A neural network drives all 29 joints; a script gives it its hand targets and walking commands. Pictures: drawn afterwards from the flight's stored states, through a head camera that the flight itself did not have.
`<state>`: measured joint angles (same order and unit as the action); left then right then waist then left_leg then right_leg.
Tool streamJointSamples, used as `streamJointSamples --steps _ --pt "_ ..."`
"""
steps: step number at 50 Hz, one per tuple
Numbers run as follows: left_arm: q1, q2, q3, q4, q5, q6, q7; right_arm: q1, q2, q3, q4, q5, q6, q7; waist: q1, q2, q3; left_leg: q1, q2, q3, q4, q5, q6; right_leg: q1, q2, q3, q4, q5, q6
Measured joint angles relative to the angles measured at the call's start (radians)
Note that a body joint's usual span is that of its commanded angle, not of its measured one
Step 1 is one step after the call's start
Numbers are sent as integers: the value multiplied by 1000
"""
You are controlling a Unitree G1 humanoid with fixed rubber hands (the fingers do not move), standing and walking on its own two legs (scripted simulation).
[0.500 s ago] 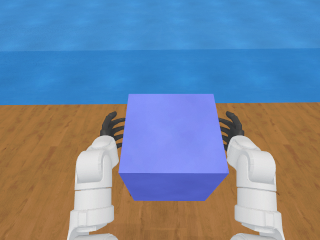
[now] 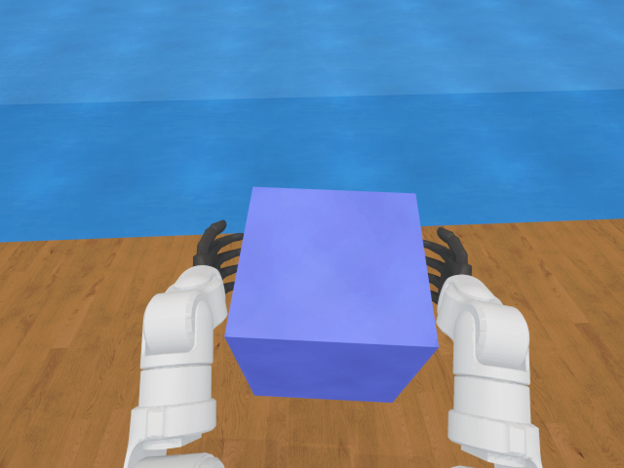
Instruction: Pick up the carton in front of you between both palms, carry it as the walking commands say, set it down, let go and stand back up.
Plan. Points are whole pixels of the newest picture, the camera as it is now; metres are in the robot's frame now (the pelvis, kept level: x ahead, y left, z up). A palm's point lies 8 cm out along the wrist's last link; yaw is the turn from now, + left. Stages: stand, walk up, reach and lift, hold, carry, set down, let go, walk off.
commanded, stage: carry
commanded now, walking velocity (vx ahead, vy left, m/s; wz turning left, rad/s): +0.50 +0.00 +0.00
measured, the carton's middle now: (328, 303) +0.33 +0.00 +0.01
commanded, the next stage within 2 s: none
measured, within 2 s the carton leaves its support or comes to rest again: neither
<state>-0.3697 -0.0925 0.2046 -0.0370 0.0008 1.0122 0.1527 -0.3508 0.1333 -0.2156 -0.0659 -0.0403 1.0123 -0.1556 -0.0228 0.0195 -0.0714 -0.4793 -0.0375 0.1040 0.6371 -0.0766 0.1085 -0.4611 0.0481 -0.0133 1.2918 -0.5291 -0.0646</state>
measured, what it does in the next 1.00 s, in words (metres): goes down: right foot 0.05 m lower, then left foot 0.05 m lower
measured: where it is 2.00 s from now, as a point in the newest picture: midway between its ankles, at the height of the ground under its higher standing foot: (333, 263)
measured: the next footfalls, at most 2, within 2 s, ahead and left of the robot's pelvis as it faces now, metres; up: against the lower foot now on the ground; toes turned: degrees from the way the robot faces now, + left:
right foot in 0.40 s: +0.37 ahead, -0.11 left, -0.05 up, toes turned -3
left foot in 0.92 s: +0.67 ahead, +0.02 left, -0.10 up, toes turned +2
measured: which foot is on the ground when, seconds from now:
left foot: down 0.00-0.40, up 0.42-0.90, down 0.92-1.00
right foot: up 0.00-0.38, down 0.40-0.92, up 0.94-1.00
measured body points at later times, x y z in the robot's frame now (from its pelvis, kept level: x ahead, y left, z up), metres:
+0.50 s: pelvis +0.29 -0.06 -0.05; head +0.29 -0.07 +0.40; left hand +0.61 +0.10 +0.04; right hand +0.63 -0.21 +0.04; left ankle +0.15 +0.06 -0.67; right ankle +0.34 -0.11 -0.77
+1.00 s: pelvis +0.57 -0.04 -0.10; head +0.58 -0.04 +0.35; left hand +0.91 +0.11 -0.01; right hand +0.91 -0.19 -0.01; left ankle +0.64 +0.01 -0.82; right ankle +0.42 -0.13 -0.71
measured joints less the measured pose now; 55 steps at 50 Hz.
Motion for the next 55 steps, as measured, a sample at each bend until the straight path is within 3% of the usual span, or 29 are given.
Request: streamJointSamples --steps 5,10,16,19,20,23,26,30,35,40,44,46,48,50,52,55 --pt "38 -62 31 -32 37 -28 -7 36 1 -12 -8 32 -31 1 -32 -4 34 88 -5 -1 -33 -60 5 -174 -61 14 -161 132 17" --pt "63 -59 20 -89 49 -57 -7 6 -13 11 -3 49 -62 6 -43 -14 37 189 -6 -9 -69 -125 -12 -233 -98 12 -375 349 25" --pt "69 -25 16 -139 35 -35 3 -16 -9 41 -14 40 -56 2 -58 -27 -12 317 -12 -29 -64 -256 -46 -134 -82 -31 -710 608 6" --pt "36 -16 12 -108 41 -18 5 -28 -24 47 -14 31 -28 -6 -51 -35 -38 347 -12 -31 67 -374 -63 -19 -59 -80 -858 700 -16" --pt "17 -17 10 -87 47 -16 6 -35 -37 46 -13 32 -19 -8 -41 -40 -47 325 -9 -28 169 -390 -68 5 -57 -84 -845 690 -37" --pt "-19 -33 -1 -28 47 -13 13 -56 -73 31 22 49 -3 -10 9 -13 -26 153 -4 -101 538 -476 -71 -42 -25 -101 -658 480 -65" --pt "15 -39 4 -24 35 -2 17 -36 -38 2 30 45 10 -9 43 -34 0 1 7 -103 623 -445 -67 -15 -23 -101 -622 420 -65" --pt "48 -43 20 -39 15 -18 17 -11 18 -25 13 3 -12 2 66 -31 35 -139 52 -102 490 -349 -64 51 -11 -106 -644 371 -78" --pt "34 -34 8 -49 -10 -49 15 22 22 -12 -47 -4 -47 7 83 -27 51 -216 80 -105 311 -138 -64 151 5 -102 -699 318 -74" --pt "6 -29 -20 -57 -10 -54 14 31 -2 -5 -102 0 -42 4 97 -16 27 -164 69 -82 49 104 -54 256 23 -86 -723 235 -58" --pt "-17 -22 -36 -58 0 -32 15 23 -15 -5 -116 -4 -21 0 109 -7 -5 -37 28 -20 -195 250 -37 322 34 -77 -622 92 -44" --pt "-24 -5 -30 -57 0 -15 15 -6 -11 1 -85 -14 -13 -2 100 9 -25 34 25 1 -216 262 -9 300 36 -86 -440 40 -27" --pt "-37 29 -26 -32 -13 -4 14 -31 1 5 -35 -27 -19 -9 56 -26 -30 -5 -12 7 -81 45 10 185 14 -42 -178 -11 -2" --pt "-29 24 -13 -8 -18 8 14 -30 -2 8 -10 -15 0 -12 17 -17 -13 -17 -20 8 -6 5 17 64 19 -2 0 -26 -1" --pt "-7 -8 8 -3 -11 11 14 -7 -4 2 -9 7 14 -12 -9 1 3 8 -18 5 3 -8 17 -38 -1 6 24 10 6" --pt "19 -54 31 -17 19 -2 10 20 -4 -10 -11 29 1 -12 -32 2 22 63 -17 2 -16 -45 14 -150 -45 18 -88 84 12"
